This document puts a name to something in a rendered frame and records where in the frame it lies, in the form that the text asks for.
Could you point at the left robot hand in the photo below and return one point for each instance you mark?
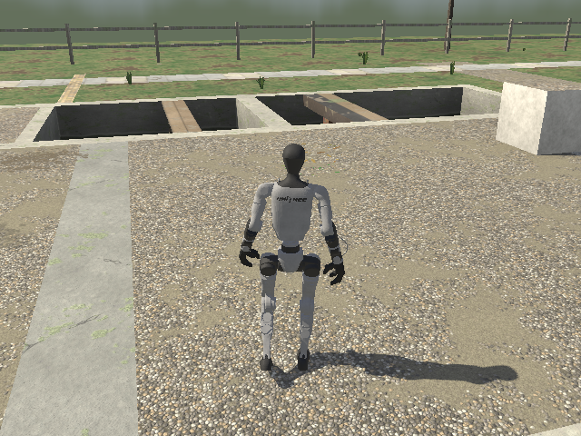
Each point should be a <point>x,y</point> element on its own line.
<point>252,253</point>

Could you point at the robot left upper arm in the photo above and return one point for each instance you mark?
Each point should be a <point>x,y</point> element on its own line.
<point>264,190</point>

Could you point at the left robot forearm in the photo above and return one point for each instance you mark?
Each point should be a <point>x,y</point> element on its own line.
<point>248,238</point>

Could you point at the robot right upper arm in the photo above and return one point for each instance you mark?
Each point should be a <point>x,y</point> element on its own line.
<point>321,194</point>

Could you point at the robot torso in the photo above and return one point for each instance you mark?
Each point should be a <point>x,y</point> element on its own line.
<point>291,213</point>

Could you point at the left robot thigh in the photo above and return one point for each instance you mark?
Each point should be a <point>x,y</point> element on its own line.
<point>268,272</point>

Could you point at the right robot hand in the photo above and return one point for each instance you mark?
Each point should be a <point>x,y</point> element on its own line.
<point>339,271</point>

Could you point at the right robot forearm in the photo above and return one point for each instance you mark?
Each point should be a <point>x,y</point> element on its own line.
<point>334,246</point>

